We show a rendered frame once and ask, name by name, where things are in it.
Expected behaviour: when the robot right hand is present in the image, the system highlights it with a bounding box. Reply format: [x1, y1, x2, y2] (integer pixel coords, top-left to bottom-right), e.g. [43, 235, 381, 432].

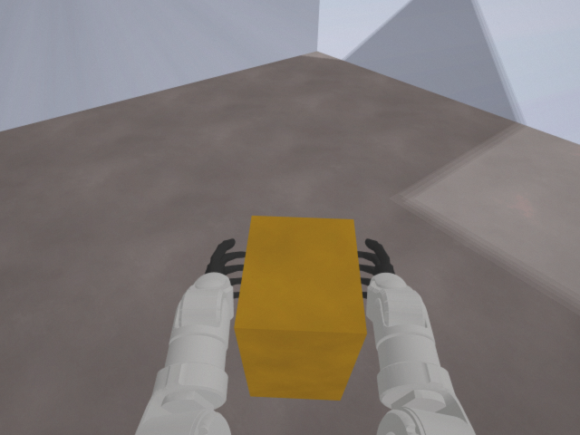
[357, 238, 395, 299]

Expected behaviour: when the carton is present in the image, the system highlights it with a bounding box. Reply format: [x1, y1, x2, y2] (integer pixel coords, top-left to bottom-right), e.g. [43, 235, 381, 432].
[234, 216, 367, 401]

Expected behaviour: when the right robot upper arm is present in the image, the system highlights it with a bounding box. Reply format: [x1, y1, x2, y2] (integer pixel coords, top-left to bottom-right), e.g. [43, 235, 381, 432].
[377, 407, 476, 435]

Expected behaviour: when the left robot upper arm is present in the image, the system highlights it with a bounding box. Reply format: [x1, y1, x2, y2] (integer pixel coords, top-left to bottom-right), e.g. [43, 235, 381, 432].
[136, 409, 231, 435]

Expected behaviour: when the robot right forearm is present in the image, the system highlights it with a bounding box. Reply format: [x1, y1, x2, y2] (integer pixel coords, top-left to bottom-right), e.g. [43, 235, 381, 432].
[366, 273, 476, 434]

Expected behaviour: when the robot left forearm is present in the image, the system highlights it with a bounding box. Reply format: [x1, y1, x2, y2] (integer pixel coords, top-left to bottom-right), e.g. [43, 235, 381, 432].
[135, 273, 234, 435]

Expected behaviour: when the robot left hand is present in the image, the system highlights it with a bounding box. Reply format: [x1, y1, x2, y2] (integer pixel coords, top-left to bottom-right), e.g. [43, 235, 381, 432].
[205, 238, 246, 298]

